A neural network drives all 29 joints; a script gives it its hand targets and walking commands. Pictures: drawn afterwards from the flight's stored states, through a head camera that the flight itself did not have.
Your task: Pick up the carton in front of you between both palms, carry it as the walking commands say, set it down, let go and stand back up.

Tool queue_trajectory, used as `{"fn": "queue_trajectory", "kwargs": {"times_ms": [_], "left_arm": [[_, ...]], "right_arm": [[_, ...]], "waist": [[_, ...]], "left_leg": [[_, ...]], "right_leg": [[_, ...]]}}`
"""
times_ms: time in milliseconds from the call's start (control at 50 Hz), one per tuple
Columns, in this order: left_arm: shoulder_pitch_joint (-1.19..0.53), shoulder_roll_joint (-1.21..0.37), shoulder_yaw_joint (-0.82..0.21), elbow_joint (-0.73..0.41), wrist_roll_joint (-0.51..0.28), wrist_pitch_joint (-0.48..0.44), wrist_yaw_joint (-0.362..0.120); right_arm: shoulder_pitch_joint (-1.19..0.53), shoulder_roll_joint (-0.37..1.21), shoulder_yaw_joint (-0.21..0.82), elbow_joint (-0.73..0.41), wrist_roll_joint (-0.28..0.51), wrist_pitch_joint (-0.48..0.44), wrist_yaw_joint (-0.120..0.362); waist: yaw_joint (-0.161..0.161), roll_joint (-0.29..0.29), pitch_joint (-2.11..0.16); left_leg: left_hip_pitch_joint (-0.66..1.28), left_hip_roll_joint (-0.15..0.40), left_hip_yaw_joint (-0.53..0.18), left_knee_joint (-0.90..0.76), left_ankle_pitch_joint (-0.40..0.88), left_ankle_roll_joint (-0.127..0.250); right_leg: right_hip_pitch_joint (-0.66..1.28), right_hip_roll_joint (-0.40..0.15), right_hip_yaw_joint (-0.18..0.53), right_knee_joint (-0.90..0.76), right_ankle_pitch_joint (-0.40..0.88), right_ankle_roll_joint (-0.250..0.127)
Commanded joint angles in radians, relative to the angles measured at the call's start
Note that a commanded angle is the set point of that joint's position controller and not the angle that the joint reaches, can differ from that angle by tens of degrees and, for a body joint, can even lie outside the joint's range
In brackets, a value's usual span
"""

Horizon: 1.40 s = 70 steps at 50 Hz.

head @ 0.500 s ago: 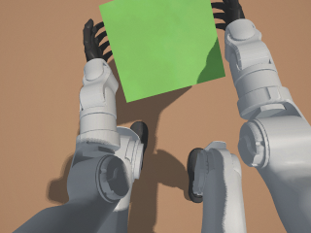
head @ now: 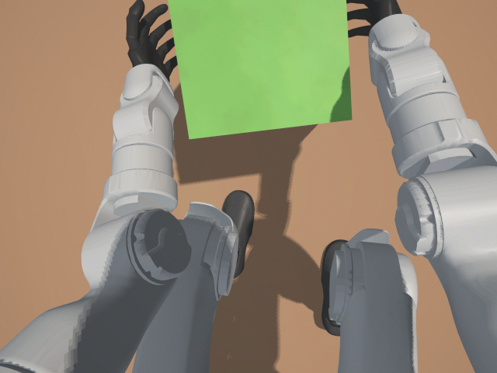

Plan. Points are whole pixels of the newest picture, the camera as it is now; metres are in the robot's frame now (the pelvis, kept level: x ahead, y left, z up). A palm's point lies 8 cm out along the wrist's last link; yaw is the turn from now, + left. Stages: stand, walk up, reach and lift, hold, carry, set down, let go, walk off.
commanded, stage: set down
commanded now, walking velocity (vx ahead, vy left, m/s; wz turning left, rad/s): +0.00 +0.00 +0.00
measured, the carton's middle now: (262, 67) +0.53 +0.07 -0.25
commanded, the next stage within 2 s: none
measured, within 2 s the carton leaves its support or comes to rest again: rests again in 0.60 s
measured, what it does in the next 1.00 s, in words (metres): stands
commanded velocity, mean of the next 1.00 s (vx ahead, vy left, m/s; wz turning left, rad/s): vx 0.00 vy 0.00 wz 0.00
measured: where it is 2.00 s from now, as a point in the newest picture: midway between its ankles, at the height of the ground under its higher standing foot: (283, 275)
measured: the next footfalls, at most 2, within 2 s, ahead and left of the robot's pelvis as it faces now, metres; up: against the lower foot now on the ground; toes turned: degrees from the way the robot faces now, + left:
none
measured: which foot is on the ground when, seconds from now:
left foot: down 0.00-1.00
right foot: down 0.00-1.00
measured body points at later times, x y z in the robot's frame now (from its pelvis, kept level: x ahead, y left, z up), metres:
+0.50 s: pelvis +0.00 +0.01 -0.01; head +0.37 -0.05 +0.24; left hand +0.53 +0.22 -0.16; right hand +0.58 -0.08 -0.19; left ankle +0.16 +0.14 -0.36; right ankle +0.07 -0.10 -0.36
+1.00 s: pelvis +0.00 +0.01 -0.02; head +0.37 -0.05 +0.23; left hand +0.48 +0.25 -0.19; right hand +0.56 -0.13 -0.23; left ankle +0.16 +0.14 -0.36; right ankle +0.07 -0.10 -0.36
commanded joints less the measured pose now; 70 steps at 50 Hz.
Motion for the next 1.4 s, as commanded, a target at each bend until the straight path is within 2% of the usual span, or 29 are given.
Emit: {"fn": "queue_trajectory", "kwargs": {"times_ms": [0, 220, 560, 660, 700, 740, 800, 860, 880, 960, 1040, 1100, 1140, 1220, 1320, 1380], "left_arm": [[-0.306, -0.683, -0.294, 0.102, -0.038, 0.041, -0.218], [-0.278, -0.640, -0.230, 0.154, -0.006, 0.051, -0.228], [-0.210, -0.547, -0.213, 0.225, -0.037, 0.024, -0.211], [-0.184, -0.513, -0.211, 0.241, -0.051, 0.008, -0.200], [-0.178, -0.497, -0.214, 0.243, -0.061, -0.002, -0.194], [-0.140, -0.411, -0.197, 0.260, -0.075, -0.021, -0.173], [-0.003, -0.155, -0.159, 0.297, -0.106, -0.078, -0.094], [0.041, 0.117, -0.207, 0.295, -0.188, -0.150, -0.002], [0.029, 0.148, -0.240, 0.303, -0.225, -0.165, 0.011], [-0.079, 0.187, -0.325, 0.255, -0.345, -0.206, 0.027], [-0.104, 0.188, -0.367, 0.205, -0.383, -0.207, 0.034], [-0.079, 0.204, -0.369, 0.150, -0.385, -0.191, 0.052], [-0.062, 0.211, -0.370, 0.091, -0.379, -0.177, 0.068], [-0.021, 0.220, -0.373, -0.077, -0.343, -0.137, 0.108], [0.001, 0.210, -0.359, -0.233, -0.280, -0.082, 0.141], [0.023, 0.182, -0.376, -0.293, -0.267, -0.061, 0.147]], "right_arm": [[-0.403, 0.732, 0.125, -0.154, 0.054, -0.079, 0.184], [-0.333, 0.644, 0.054, -0.098, -0.016, -0.054, 0.208], [-0.166, 0.539, 0.003, -0.014, -0.101, -0.050, 0.212], [-0.156, 0.481, 0.000, -0.020, -0.113, -0.063, 0.196], [-0.172, 0.447, 0.010, -0.024, -0.109, -0.067, 0.191], [-0.174, 0.340, 0.006, -0.021, -0.101, -0.078, 0.168], [-0.189, 0.045, 0.002, -0.051, -0.052, -0.114, 0.087], [-0.251, -0.221, 0.051, -0.085, 0.060, -0.160, -0.003], [-0.282, -0.240, 0.082, -0.099, 0.102, -0.170, -0.013], [-0.396, -0.186, 0.191, -0.135, 0.237, -0.187, 0.017], [-0.435, -0.166, 0.261, -0.120, 0.303, -0.173, 0.052], [-0.414, -0.193, 0.256, -0.073, 0.301, -0.151, 0.058], [-0.400, -0.217, 0.230, -0.062, 0.279, -0.137, 0.054], [-0.375, -0.278, 0.135, -0.112, 0.215, -0.108, 0.038], [-0.339, -0.312, 0.057, -0.135, 0.200, -0.081, 0.047], [-0.321, -0.313, 0.049, -0.138, 0.216, -0.080, 0.063]], "waist": [[-0.034, -0.304, -0.829], [-0.080, -0.237, -0.740], [-0.139, -0.204, -0.622], [-0.144, -0.194, -0.607], [-0.138, -0.196, -0.621], [-0.132, -0.203, -0.630], [-0.118, -0.206, -0.654], [-0.083, -0.233, -0.721], [-0.067, -0.261, -0.743], [-0.019, -0.336, -0.773], [0.023, -0.341, -0.825], [0.033, -0.328, -0.884], [0.022, -0.318, -0.944], [0.004, -0.292, -1.097], [0.024, -0.214, -1.083], [0.033, -0.194, -1.086]], "left_leg": [[0.472, -0.075, 0.134, 0.016, 0.178, 0.039], [0.463, -0.084, 0.126, 0.031, 0.142, 0.035], [0.475, -0.104, 0.098, 0.052, 0.174, 0.025], [0.491, -0.101, 0.102, 0.063, 0.184, 0.014], [0.517, -0.095, 0.106, 0.073, 0.197, 0.006], [0.540, -0.084, 0.111, 0.083, 0.207, -0.005], [0.581, -0.059, 0.112, 0.090, 0.232, -0.023], [0.583, -0.041, 0.123, 0.101, 0.275, -0.023], [0.570, -0.034, 0.122, 0.107, 0.288, -0.017], [0.513, -0.015, 0.119, 0.105, 0.287, 0.013], [0.553, -0.005, 0.126, 0.074, 0.283, 0.027], [0.608, -0.005, 0.134, 0.045, 0.267, 0.024], [0.665, -0.010, 0.138, 0.021, 0.260, 0.024], [0.806, -0.028, 0.148, -0.042, 0.253, 0.024], [0.895, -0.040, 0.154, -0.129, 0.228, 0.022], [0.947, -0.045, 0.149, -0.174, 0.250, 0.022]], "right_leg": [[0.495, -0.003, 0.054, -0.299, 0.367, 0.017], [0.404, -0.013, 0.051, -0.287, 0.293, -0.004], [0.318, -0.027, 0.043, -0.244, 0.333, -0.021], [0.334, -0.033, 0.048, -0.233, 0.352, -0.017], [0.355, -0.037, 0.050, -0.225, 0.367, -0.011], [0.377, -0.048, 0.054, -0.219, 0.379, 0.000], [0.420, -0.067, 0.061, -0.212, 0.393, 0.020], [0.460, -0.087, 0.076, -0.196, 0.405, 0.031], [0.481, -0.094, 0.080, -0.193, 0.409, 0.034], [0.510, -0.117, 0.105, -0.192, 0.381, 0.036], [0.566, -0.117, 0.104, -0.199, 0.343, 0.037], [0.599, -0.111, 0.089, -0.214, 0.297, 0.036], [0.617, -0.105, 0.072, -0.232, 0.270, 0.033], [0.685, -0.083, 0.030, -0.283, 0.232, 0.025], [0.650, -0.060, 0.002, -0.347, 0.164, 0.015], [0.639, -0.049, -0.006, -0.384, 0.166, 0.013]]}}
